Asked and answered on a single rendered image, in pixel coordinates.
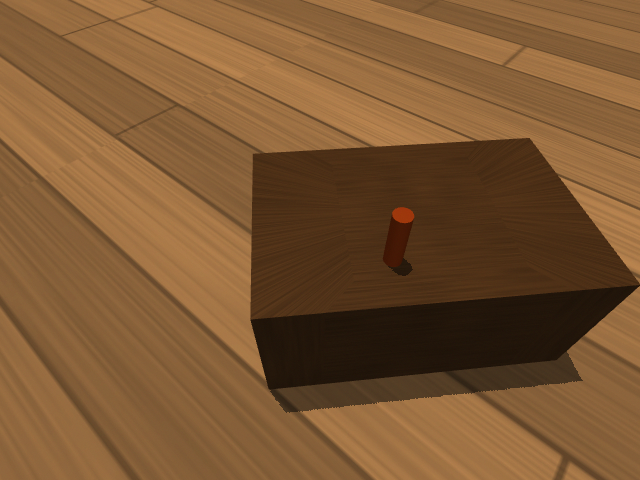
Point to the can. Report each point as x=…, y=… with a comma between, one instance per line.
x=398, y=235

